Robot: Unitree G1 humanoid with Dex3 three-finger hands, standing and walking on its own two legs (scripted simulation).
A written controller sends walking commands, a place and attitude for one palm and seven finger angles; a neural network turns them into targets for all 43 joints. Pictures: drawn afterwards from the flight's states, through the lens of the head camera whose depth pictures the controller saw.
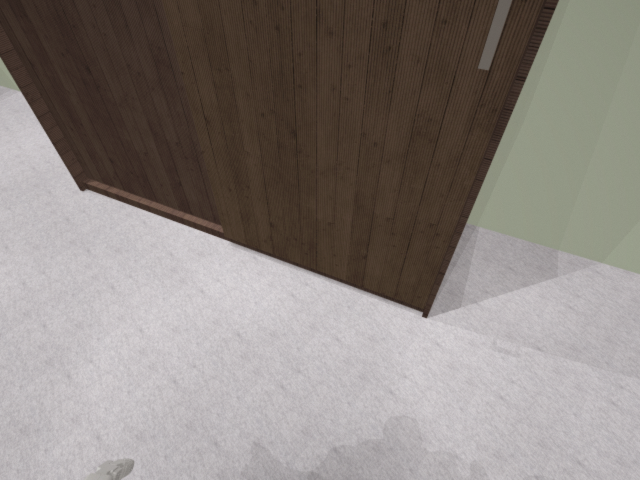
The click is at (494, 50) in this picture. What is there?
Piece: wardrobe's sliding door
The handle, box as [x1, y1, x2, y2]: [478, 0, 511, 69]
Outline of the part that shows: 511,0 499,0 478,68 488,69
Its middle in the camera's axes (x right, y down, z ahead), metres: +0.31 -0.41 +0.64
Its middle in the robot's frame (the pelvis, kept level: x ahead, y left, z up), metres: +0.80 -0.26 +0.28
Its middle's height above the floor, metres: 1.05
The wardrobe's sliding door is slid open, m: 0.00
